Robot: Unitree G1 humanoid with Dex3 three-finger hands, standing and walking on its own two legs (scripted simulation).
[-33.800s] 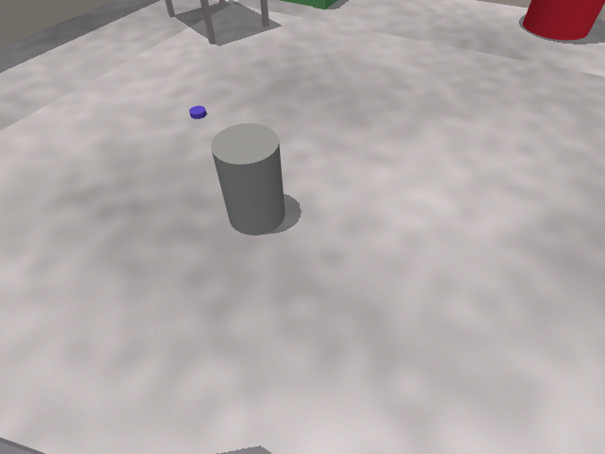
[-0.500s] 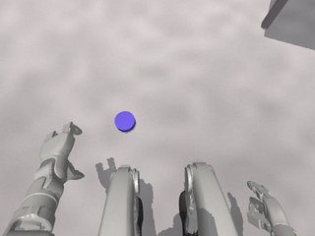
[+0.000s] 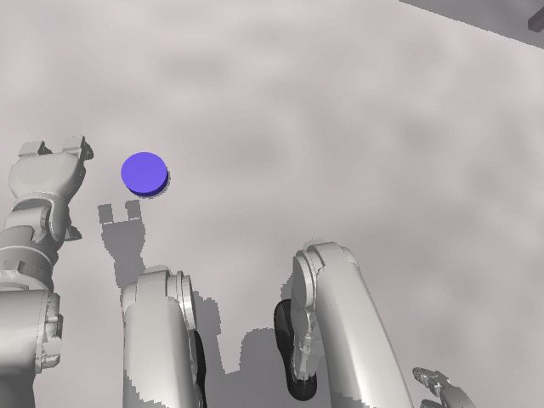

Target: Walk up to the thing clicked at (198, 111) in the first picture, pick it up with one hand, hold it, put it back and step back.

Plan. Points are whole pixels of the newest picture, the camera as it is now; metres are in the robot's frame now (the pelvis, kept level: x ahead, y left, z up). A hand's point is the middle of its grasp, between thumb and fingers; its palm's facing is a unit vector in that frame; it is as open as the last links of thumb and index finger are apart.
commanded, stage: rise first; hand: left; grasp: from above
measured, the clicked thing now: (145, 174) +0.56 +0.18 -0.37
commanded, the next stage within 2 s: none
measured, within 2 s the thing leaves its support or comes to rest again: neither
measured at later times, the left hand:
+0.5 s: hand (87, 182) +0.50 +0.25 -0.21, palm faces -0.44 -0.03 -0.90, open 14.0 cm
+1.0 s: hand (97, 176) +0.51 +0.24 -0.23, palm faces -0.45 -0.04 -0.89, open 14.0 cm
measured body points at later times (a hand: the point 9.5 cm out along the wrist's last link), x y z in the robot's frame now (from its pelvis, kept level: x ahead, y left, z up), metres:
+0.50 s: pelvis +0.01 +0.00 -0.03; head +0.27 +0.06 +0.33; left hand +0.51 +0.25 -0.16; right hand +0.04 -0.27 -0.13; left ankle +0.08 +0.11 -0.35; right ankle +0.11 -0.12 -0.35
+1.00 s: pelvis +0.01 +0.00 -0.05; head +0.28 +0.06 +0.31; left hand +0.53 +0.24 -0.18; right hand +0.02 -0.28 -0.14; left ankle +0.08 +0.11 -0.35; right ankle +0.11 -0.12 -0.35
